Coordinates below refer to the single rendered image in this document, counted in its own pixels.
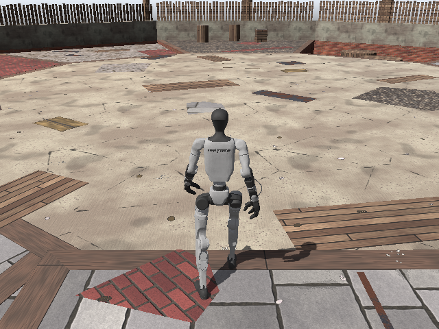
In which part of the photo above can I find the right robot forearm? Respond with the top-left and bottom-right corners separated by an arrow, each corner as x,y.
244,168 -> 259,202

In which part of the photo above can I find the right robot shin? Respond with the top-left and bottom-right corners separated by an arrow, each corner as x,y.
228,219 -> 239,260

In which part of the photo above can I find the robot torso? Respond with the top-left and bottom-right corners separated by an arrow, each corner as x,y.
204,135 -> 236,206

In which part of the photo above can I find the robot right upper arm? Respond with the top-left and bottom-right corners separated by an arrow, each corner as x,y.
234,138 -> 251,178

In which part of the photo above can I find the left robot forearm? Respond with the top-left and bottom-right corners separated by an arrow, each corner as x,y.
184,164 -> 195,186

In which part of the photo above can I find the left robot hand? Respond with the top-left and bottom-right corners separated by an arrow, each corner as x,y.
184,182 -> 200,195

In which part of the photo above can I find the robot left upper arm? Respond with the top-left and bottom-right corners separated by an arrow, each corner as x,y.
187,138 -> 205,174

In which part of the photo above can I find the right robot hand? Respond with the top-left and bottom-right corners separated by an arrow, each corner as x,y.
244,200 -> 260,219

